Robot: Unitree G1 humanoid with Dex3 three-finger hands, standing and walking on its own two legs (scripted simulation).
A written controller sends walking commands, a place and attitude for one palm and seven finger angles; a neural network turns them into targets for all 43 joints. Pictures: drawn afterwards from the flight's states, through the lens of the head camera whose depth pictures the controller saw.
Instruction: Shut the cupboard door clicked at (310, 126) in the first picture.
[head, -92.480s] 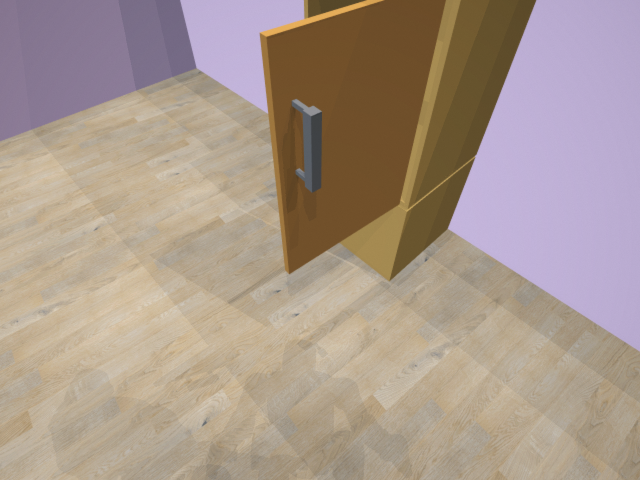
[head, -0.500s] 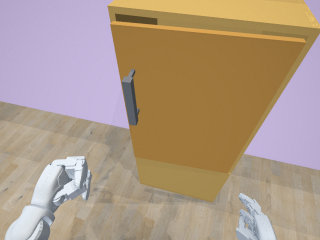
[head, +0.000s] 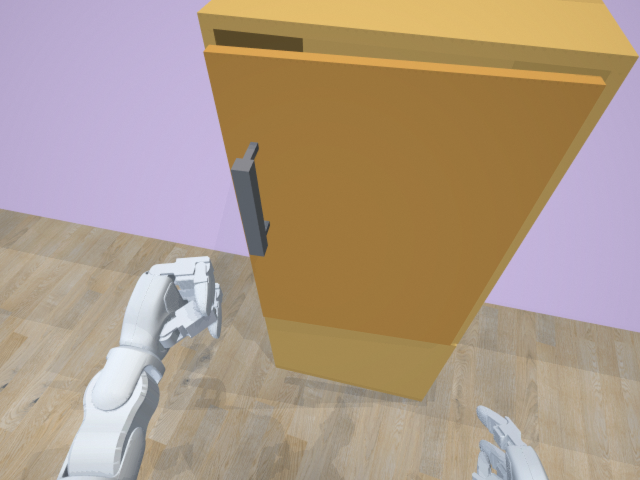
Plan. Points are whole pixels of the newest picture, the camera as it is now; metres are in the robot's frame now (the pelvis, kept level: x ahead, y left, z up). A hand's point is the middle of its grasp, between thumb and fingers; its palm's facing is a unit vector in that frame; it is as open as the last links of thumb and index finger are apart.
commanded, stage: bring the fist close to the handle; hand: left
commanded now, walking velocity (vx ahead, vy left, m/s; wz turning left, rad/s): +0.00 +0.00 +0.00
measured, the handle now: (255, 202) +0.47 +0.12 +0.09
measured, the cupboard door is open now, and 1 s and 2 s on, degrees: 4 4 0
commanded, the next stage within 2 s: push the door shut along its arc in 0.88 s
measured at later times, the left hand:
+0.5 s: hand (268, 270) +0.36 +0.09 +0.07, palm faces -0.15 -0.99 -0.01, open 3.1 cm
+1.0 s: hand (264, 261) +0.36 +0.09 +0.09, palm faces -0.14 -0.99 -0.03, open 3.1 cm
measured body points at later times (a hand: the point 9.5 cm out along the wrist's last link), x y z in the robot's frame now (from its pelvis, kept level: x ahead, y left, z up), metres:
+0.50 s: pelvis +0.00 -0.02 +0.00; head +0.04 -0.04 +0.45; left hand +0.36 +0.14 +0.08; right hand +0.14 -0.27 -0.10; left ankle +0.01 +0.06 -0.70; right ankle -0.01 -0.09 -0.70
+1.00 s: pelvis -0.01 -0.03 +0.00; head +0.03 -0.04 +0.45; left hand +0.36 +0.14 +0.09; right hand +0.12 -0.28 -0.10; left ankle +0.01 +0.06 -0.70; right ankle -0.01 -0.09 -0.70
